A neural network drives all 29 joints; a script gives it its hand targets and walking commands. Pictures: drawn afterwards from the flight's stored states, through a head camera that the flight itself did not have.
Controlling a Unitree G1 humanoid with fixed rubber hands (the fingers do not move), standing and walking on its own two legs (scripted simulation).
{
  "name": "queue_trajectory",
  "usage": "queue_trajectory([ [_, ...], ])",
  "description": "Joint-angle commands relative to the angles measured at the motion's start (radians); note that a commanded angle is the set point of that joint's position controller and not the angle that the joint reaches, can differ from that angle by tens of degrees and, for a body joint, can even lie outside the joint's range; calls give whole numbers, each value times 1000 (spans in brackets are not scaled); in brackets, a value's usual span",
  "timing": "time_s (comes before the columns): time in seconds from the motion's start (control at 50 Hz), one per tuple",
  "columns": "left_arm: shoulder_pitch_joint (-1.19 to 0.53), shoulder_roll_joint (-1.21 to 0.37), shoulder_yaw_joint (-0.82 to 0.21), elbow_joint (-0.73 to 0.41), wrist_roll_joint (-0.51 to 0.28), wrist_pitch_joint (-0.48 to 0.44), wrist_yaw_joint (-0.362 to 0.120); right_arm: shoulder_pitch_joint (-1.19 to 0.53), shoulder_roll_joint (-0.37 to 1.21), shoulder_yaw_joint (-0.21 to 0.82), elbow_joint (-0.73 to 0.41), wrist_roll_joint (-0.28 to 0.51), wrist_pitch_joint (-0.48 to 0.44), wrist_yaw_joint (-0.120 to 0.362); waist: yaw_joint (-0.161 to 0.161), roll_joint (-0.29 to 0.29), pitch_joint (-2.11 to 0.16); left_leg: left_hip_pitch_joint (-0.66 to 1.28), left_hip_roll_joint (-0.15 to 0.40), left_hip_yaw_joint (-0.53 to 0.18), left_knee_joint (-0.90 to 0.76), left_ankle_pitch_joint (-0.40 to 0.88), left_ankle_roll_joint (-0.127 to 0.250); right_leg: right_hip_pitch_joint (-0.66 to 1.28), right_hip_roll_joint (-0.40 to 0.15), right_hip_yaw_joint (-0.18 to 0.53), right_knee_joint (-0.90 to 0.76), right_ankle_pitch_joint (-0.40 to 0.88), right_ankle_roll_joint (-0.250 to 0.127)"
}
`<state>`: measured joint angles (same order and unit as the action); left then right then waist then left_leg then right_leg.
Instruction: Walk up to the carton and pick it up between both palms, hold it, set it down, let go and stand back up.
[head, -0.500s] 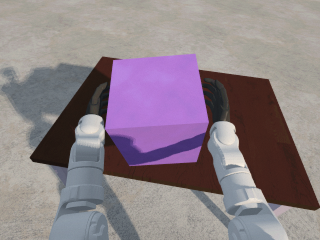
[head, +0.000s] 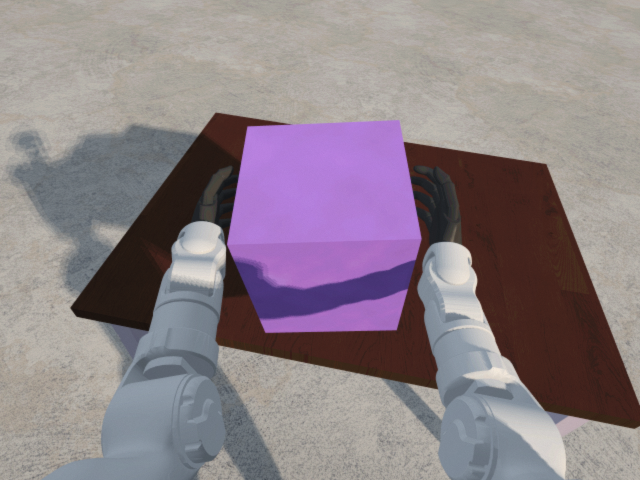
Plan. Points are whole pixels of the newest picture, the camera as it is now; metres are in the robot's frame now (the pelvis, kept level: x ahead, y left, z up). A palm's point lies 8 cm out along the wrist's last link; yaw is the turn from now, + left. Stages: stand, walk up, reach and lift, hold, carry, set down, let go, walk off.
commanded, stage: set down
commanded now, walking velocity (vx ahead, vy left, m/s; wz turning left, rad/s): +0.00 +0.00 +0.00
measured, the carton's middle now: (327, 235) +0.44 +0.00 +0.06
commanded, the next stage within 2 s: none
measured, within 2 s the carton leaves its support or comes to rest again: rests again in 1.58 s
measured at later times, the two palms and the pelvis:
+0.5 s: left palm (215, 231) +0.42 +0.16 +0.08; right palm (431, 238) +0.41 -0.14 +0.10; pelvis +0.02 +0.00 +0.00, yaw +0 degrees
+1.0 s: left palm (220, 235) +0.43 +0.16 +0.05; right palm (426, 244) +0.41 -0.14 +0.07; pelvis +0.02 +0.01 +0.00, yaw -1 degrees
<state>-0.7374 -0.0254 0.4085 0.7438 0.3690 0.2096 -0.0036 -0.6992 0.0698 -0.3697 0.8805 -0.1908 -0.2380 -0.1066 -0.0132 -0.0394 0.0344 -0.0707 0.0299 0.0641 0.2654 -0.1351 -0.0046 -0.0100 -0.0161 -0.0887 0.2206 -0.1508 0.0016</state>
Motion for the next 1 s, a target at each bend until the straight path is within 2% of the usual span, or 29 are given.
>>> queue_trajectory([
  [0.0, -579, -497, -265, -74, -32, -113, -159, -582, 462, 223, -52, -71, -12, 104, 2, 32, -377, 103, -30, 69, -15, 173, -13, 131, 22, -39, 19, 245, 40],
  [0.06, -579, -499, -249, -81, -23, -137, -158, -579, 481, 229, -54, -77, -24, 105, 12, 33, -419, 105, -33, 73, 9, 262, -19, 175, 30, -38, 40, 347, 45],
  [0.12, -594, -491, -249, -70, -28, -164, -157, -583, 496, 241, -59, -87, -36, 102, 9, 28, -434, 93, -34, 79, 21, 295, -21, 201, 30, -33, 56, 413, 50],
  [0.2, -607, -507, -279, -78, -35, -199, -146, -580, 514, 258, -63, -99, -63, 100, 8, 55, -499, 99, -35, 76, 46, 371, -32, 221, 30, -29, 84, 520, 48],
  [0.34, -640, -528, -315, -70, -52, -243, -122, -564, 521, 229, -21, -128, -88, 105, -13, 76, -559, 138, -23, 64, 77, 451, -50, 146, 39, -36, 83, 519, 34],
  [0.36, -636, -534, -308, -47, -52, -247, -120, -565, 522, 216, -6, -131, -88, 106, -7, 82, -545, 131, -21, 62, 77, 447, -57, 133, 38, -34, 80, 499, 30],
  [0.48, -658, -514, -269, 15, -36, -273, -121, -570, 520, 164, 28, -171, -83, 117, -12, 69, -549, 99, -21, 67, 63, 394, -45, 122, 35, -31, 80, 462, 34],
  [0.6, -652, -476, -193, 82, -5, -295, -123, -576, 531, 133, 46, -198, -78, 126, 13, 28, -528, 26, -23, 68, 44, 342, -21, 161, 24, -14, 92, 494, 42],
  [0.68, -667, -458, -156, 115, 6, -304, -129, -583, 538, 95, 44, -233, -72, 132, 13, 29, -522, -10, -25, 79, 30, 292, -10, 158, 18, -9, 97, 458, 46],
  [0.7, -668, -452, -146, 114, 10, -306, -128, -583, 542, 86, 45, -238, -71, 135, 21, 30, -516, -17, -23, 80, 25, 276, -9, 159, 16, -8, 93, 445, 42],
  [0.76, -688, -447, -136, 117, 16, -311, -126, -566, 551, 57, 53, -258, -62, 143, 18, 38, -531, -4, -19, 86, 25, 277, -9, 129, 20, -11, 89, 413, 41],
  [0.84, -727, -457, -164, 108, 4, -338, -111, -575, 553, 38, 49, -274, -73, 150, 8, 87, -597, 53, -13, 85, 62, 362, -30, 51, 25, -20, 90, 401, 29],
  [0.92, -729, -452, -163, 136, 6, -360, -99, -584, 541, 24, 61, -292, -88, 155, 14, 85, -634, 66, -6, 73, 85, 428, -36, 20, 31, -23, 94, 415, 26],
  [0.96, -728, -455, -151, 168, 13, -369, -101, -578, 544, 2, 75, -311, -89, 155, 7, 92, -643, 54, -8, 77, 89, 420, -36, 13, 27, -20, 97, 416, 26],
  [0.98, -728, -462, -152, 165, 9, -373, -101, -575, 548, 0, 80, -319, -90, 154, 3, 78, -643, 48, -5, 70, 87, 427, -34, 8, 28, -21, 101, 421, 27],
])
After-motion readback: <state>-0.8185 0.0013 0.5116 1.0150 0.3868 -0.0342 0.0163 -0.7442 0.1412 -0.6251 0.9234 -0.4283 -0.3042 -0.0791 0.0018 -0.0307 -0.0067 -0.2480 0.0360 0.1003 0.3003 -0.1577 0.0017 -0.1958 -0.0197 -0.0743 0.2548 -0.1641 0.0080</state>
